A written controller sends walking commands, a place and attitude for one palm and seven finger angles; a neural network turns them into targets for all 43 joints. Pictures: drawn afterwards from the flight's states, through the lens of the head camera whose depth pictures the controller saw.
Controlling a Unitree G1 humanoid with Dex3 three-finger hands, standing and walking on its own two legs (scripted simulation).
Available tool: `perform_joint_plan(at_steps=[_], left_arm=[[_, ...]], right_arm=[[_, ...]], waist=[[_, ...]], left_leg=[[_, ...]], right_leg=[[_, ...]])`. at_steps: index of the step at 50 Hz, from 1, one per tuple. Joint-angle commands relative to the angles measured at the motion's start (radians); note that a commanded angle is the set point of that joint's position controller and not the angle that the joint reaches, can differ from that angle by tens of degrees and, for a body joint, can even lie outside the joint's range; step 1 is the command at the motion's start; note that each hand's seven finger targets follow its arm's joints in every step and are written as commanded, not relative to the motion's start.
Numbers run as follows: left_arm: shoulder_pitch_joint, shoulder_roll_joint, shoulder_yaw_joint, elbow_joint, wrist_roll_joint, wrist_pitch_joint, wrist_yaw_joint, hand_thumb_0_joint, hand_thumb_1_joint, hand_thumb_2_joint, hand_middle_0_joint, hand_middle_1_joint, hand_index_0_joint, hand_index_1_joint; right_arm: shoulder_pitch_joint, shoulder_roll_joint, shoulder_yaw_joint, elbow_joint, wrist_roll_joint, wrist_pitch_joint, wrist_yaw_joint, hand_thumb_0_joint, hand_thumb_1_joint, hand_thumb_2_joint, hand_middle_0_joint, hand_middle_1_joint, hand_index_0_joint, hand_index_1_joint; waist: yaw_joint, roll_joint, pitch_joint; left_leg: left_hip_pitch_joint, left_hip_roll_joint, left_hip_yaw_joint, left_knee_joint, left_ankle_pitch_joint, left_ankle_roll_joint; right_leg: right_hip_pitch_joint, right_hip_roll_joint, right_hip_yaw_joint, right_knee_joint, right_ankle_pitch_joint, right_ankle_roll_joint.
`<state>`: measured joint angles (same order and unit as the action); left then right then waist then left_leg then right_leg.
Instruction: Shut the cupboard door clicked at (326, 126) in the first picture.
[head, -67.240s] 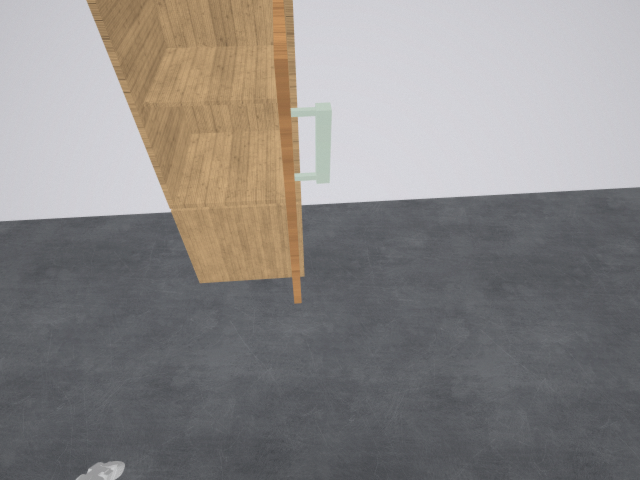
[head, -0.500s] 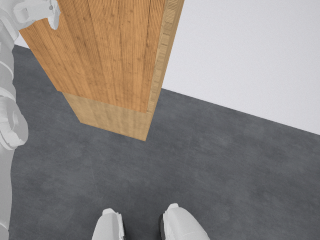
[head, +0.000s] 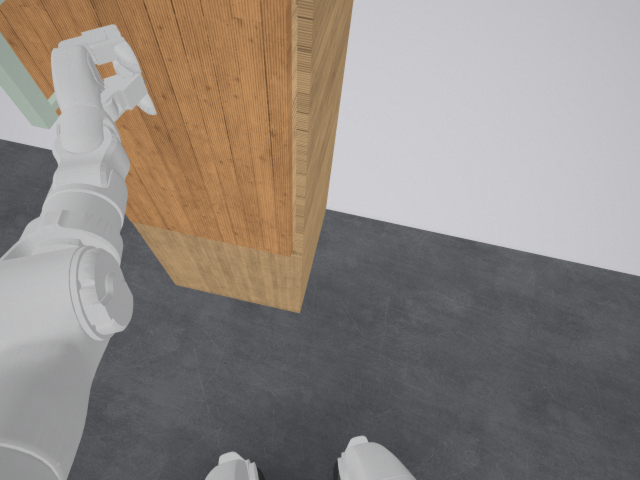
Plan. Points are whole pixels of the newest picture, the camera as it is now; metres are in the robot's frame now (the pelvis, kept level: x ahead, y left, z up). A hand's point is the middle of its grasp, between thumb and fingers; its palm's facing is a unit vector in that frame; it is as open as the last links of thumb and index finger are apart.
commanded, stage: pull the fist back off the door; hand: left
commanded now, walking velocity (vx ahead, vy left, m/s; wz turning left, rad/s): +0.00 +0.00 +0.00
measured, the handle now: (21, 62) +0.63 +0.26 +0.13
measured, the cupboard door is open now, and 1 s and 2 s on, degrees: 0 0 0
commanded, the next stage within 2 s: draw the hand back to the body in 0.38 s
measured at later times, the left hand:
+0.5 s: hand (120, 134) +0.49 +0.14 +0.13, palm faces +0.13 -0.99 -0.01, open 3.1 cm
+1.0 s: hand (41, 208) +0.39 +0.19 +0.16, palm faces +0.11 -0.99 -0.01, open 3.1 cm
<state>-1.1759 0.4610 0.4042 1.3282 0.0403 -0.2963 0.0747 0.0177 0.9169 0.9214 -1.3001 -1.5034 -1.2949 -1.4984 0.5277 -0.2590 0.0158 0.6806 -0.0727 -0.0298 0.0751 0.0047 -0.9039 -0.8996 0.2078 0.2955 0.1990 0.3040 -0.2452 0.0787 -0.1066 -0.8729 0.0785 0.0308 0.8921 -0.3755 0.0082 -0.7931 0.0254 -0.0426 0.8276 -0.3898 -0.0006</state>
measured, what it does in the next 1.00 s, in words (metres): stands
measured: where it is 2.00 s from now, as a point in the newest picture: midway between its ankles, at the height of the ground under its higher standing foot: outside the picture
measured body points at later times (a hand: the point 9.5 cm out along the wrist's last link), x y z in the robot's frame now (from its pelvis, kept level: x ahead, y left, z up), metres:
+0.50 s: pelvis +0.01 -0.01 +0.01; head +0.08 -0.01 +0.46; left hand +0.48 +0.19 +0.14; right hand +0.09 -0.27 -0.10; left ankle +0.02 +0.11 -0.69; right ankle +0.00 -0.12 -0.69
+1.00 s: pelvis +0.02 +0.00 +0.03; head +0.03 -0.02 +0.48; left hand +0.38 +0.24 +0.16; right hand +0.13 -0.25 -0.08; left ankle +0.02 +0.11 -0.69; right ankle -0.01 -0.12 -0.69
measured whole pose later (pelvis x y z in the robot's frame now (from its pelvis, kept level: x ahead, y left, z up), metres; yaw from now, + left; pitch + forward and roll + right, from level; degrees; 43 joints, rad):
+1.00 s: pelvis +0.02 +0.00 +0.03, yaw +1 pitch +5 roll -1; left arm -0.36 0.26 0.24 0.47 -0.21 -0.13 -0.11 0.02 0.90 0.90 -1.29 -1.49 -1.28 -1.48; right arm 0.32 -0.26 0.00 0.64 0.05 -0.03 -0.04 0.01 -0.90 -0.90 0.21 0.30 0.20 0.30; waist -0.02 0.06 -0.09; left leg -0.43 0.05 0.05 0.67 -0.33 0.00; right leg -0.37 0.00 -0.03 0.64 -0.36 0.00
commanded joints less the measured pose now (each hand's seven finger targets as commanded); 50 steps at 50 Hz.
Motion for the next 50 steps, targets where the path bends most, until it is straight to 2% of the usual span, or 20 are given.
perform_joint_plan(at_steps=[1, 3, 7, 9, 10, 13, 15, 20, 25, 28, 29, 31, 33, 35, 37, 39, 43, 44, 46, 50], left_arm=[[-0.361, 0.198, 0.009, -0.270, -0.024, -0.094, -0.015, 0.000, 0.900, 0.900, -1.300, -1.500, -1.300, -1.500], [-0.305, 0.181, 0.014, -0.297, -0.047, -0.097, -0.025, 0.000, 0.900, 0.900, -1.300, -1.500, -1.300, -1.500], [-0.284, 0.133, -0.020, -0.403, -0.068, -0.116, -0.041, 0.000, 0.900, 0.900, -1.300, -1.500, -1.300, -1.500], [-0.264, 0.119, -0.023, -0.475, -0.085, -0.134, -0.045, 0.000, 0.900, 0.900, -1.300, -1.500, -1.300, -1.500], [-0.226, 0.118, -0.021, -0.470, -0.090, -0.132, -0.048, 0.000, 0.900, 0.900, -1.300, -1.500, -1.300, -1.500], [-0.194, 0.009, -0.113, -0.510, -0.108, -0.124, -0.070, 0.000, 0.900, 0.900, -1.300, -1.500, -1.300, -1.500], [-0.150, -0.004, -0.115, -0.514, -0.124, -0.107, -0.072, 0.000, 0.900, 0.900, -1.300, -1.500, -1.300, -1.500], [-0.231, 0.007, -0.121, -0.460, -0.128, -0.094, -0.062, 0.000, 0.900, 0.900, -1.300, -1.500, -1.300, -1.500], [-0.281, 0.021, -0.123, -0.414, -0.117, -0.116, -0.067, 0.000, 0.900, 0.900, -1.300, -1.500, -1.300, -1.500], [-0.097, 0.078, -0.040, -0.461, -0.139, -0.121, -0.090, 0.000, 0.900, 0.900, -1.300, -1.500, -1.300, -1.500], [-0.049, 0.060, -0.052, -0.485, -0.145, -0.116, -0.103, 0.000, 0.900, 0.900, -1.300, -1.500, -1.300, -1.500], [0.053, 0.080, -0.032, -0.523, -0.155, -0.088, -0.125, 0.000, 0.900, 0.900, -1.300, -1.500, -1.300, -1.500], [0.129, 0.073, -0.039, -0.614, -0.168, -0.063, -0.139, 0.000, 0.900, 0.900, -1.300, -1.500, -1.300, -1.500], [0.146, 0.013, -0.085, -0.711, -0.199, -0.033, -0.151, 0.000, 0.900, 0.900, -1.300, -1.500, -1.300, -1.500], [0.183, 0.039, -0.067, -0.791, -0.219, -0.009, -0.156, 0.000, 0.900, 0.900, -1.300, -1.500, -1.300, -1.500], [0.201, 0.029, -0.088, -0.885, -0.226, -0.001, -0.161, 0.000, 0.900, 0.900, -1.300, -1.500, -1.300, -1.500], [0.317, 0.005, -0.122, -1.038, -0.236, 0.029, -0.172, 0.000, 0.900, 0.900, -1.300, -1.500, -1.300, -1.500], [0.347, -0.037, -0.157, -1.044, -0.242, 0.047, -0.178, 0.000, 0.900, 0.900, -1.300, -1.500, -1.300, -1.500], [0.411, -0.005, -0.119, -1.061, -0.259, 0.083, -0.181, 0.000, 0.900, 0.900, -1.273, -1.470, -1.273, -1.470], [0.534, -0.005, -0.110, -1.181, -0.275, 0.144, -0.197, 0.000, 0.900, 0.900, -1.163, -1.350, -1.163, -1.350]], right_arm=[[0.141, -0.177, -0.077, -0.066, 0.017, -0.001, -0.019, 0.000, -0.900, -0.900, 0.200, 0.300, 0.200, 0.300], [0.136, -0.176, -0.082, -0.070, 0.022, 0.006, -0.025, 0.000, -0.900, -0.900, 0.200, 0.300, 0.200, 0.300], [0.101, -0.165, -0.090, -0.072, 0.035, 0.013, -0.032, 0.000, -0.900, -0.900, 0.200, 0.300, 0.200, 0.300], [0.082, -0.162, -0.095, -0.071, 0.041, 0.010, -0.037, 0.000, -0.900, -0.900, 0.200, 0.300, 0.200, 0.300], [0.074, -0.160, -0.095, -0.069, 0.043, 0.012, -0.039, 0.000, -0.900, -0.900, 0.200, 0.300, 0.200, 0.300], [0.040, -0.149, -0.095, -0.073, 0.054, 0.011, -0.044, 0.000, -0.900, -0.900, 0.200, 0.300, 0.200, 0.300], [0.015, -0.150, -0.096, -0.071, 0.060, 0.011, -0.047, 0.000, -0.900, -0.900, 0.200, 0.300, 0.200, 0.300], [-0.022, -0.145, -0.085, -0.055, 0.067, 0.010, -0.062, 0.000, -0.900, -0.900, 0.200, 0.300, 0.200, 0.300], [-0.042, -0.144, -0.076, -0.056, 0.065, 0.001, -0.067, 0.000, -0.900, -0.900, 0.200, 0.300, 0.200, 0.300], [-0.056, -0.148, -0.078, -0.100, 0.068, 0.003, -0.065, 0.000, -0.900, -0.900, 0.200, 0.300, 0.200, 0.300], [-0.070, -0.141, -0.075, -0.114, 0.072, 0.004, -0.064, 0.000, -0.900, -0.900, 0.200, 0.300, 0.200, 0.300], [-0.083, -0.139, -0.074, -0.140, 0.081, 0.014, -0.066, 0.000, -0.900, -0.900, 0.200, 0.300, 0.200, 0.300], [-0.099, -0.138, -0.075, -0.165, 0.090, 0.021, -0.070, 0.000, -0.900, -0.900, 0.200, 0.300, 0.200, 0.300], [-0.129, -0.130, -0.073, -0.178, 0.103, 0.016, -0.076, 0.000, -0.900, -0.900, 0.200, 0.300, 0.200, 0.300], [-0.144, -0.133, -0.072, -0.179, 0.108, 0.010, -0.088, 0.000, -0.900, -0.900, 0.200, 0.300, 0.200, 0.300], [-0.174, -0.125, -0.066, -0.182, 0.111, -0.004, -0.099, 0.000, -0.900, -0.900, 0.200, 0.300, 0.200, 0.300], [-0.217, -0.120, -0.061, -0.185, 0.117, -0.034, -0.112, 0.000, -0.900, -0.900, 0.200, 0.300, 0.200, 0.300], [-0.237, -0.113, -0.057, -0.184, 0.121, -0.042, -0.115, 0.000, -0.900, -0.900, 0.200, 0.300, 0.200, 0.300], [-0.260, -0.121, -0.054, -0.184, 0.124, -0.055, -0.123, 0.000, -0.900, -0.900, 0.200, 0.300, 0.200, 0.300], [-0.326, -0.112, -0.040, -0.213, 0.131, -0.074, -0.131, 0.000, -0.900, -0.900, 0.200, 0.300, 0.200, 0.300]], waist=[[0.049, -0.010, -0.450], [0.062, -0.041, -0.447], [0.070, -0.019, -0.444], [0.082, 0.021, -0.479], [0.091, 0.001, -0.467], [0.083, 0.006, -0.423], [0.091, 0.005, -0.404], [0.069, -0.050, -0.309], [0.062, -0.043, -0.339], [0.145, -0.013, -0.463], [0.154, -0.032, -0.479], [0.178, -0.081, -0.440], [0.194, -0.081, -0.421], [0.180, -0.089, -0.358], [0.188, -0.116, -0.335], [0.192, -0.054, -0.319], [0.209, -0.009, -0.312], [0.203, -0.011, -0.277], [0.219, -0.062, -0.236], [0.250, -0.049, -0.223]], left_leg=[[0.363, -0.065, -0.031, -0.100, 0.280, 0.023], [0.375, -0.069, -0.021, -0.108, 0.301, 0.026], [0.425, -0.072, -0.010, -0.114, 0.337, 0.026], [0.485, -0.075, -0.008, -0.110, 0.376, 0.024], [0.485, -0.073, -0.010, -0.114, 0.383, 0.022], [0.520, -0.073, -0.008, -0.125, 0.379, 0.022], [0.536, -0.072, -0.010, -0.129, 0.386, 0.020], [0.491, -0.076, -0.017, -0.138, 0.312, 0.022], [0.490, -0.076, -0.032, -0.129, 0.294, 0.019], [0.535, -0.081, -0.022, -0.131, 0.391, 0.016], [0.534, -0.081, -0.016, -0.137, 0.406, 0.017], [0.491, -0.081, -0.001, -0.152, 0.411, 0.022], [0.503, -0.080, 0.003, -0.171, 0.412, 0.025], [0.521, -0.077, 0.010, -0.192, 0.381, 0.029], [0.521, -0.076, 0.009, -0.218, 0.345, 0.030], [0.554, -0.078, 0.009, -0.235, 0.324, 0.032], [0.621, -0.076, 0.000, -0.260, 0.335, 0.029], [0.624, -0.073, -0.004, -0.274, 0.315, 0.028], [0.612, -0.075, -0.009, -0.294, 0.277, 0.028], [0.640, -0.079, -0.006, -0.326, 0.291, 0.026]], right_leg=[[0.223, 0.038, 0.012, -0.115, 0.337, -0.005], [0.266, 0.038, 0.015, -0.122, 0.380, -0.005], [0.290, 0.037, 0.017, -0.127, 0.440, -0.003], [0.297, 0.036, 0.020, -0.125, 0.474, -0.005], [0.309, 0.037, 0.015, -0.123, 0.483, -0.006], [0.291, 0.035, 0.010, -0.135, 0.470, -0.007], [0.281, 0.033, 0.008, -0.139, 0.480, -0.006], [0.255, 0.023, 0.018, -0.153, 0.433, 0.000], [0.231, 0.016, 0.025, -0.135, 0.391, -0.002], [0.333, 0.018, 0.025, -0.111, 0.473, -0.012], [0.360, 0.017, 0.023, -0.112, 0.501, -0.009], [0.419, 0.018, 0.026, -0.123, 0.550, -0.007], [0.447, 0.020, 0.022, -0.138, 0.554, -0.009], [0.436, 0.022, 0.019, -0.173, 0.539, -0.002], [0.464, 0.021, 0.018, -0.195, 0.512, -0.001], [0.462, 0.019, 0.021, -0.212, 0.473, -0.003], [0.468, 0.020, 0.009, -0.228, 0.432, -0.011], [0.453, 0.018, 0.002, -0.239, 0.409, -0.009], [0.465, 0.017, 0.001, -0.258, 0.375, -0.008], [0.507, 0.005, -0.002, -0.275, 0.379, -0.011]])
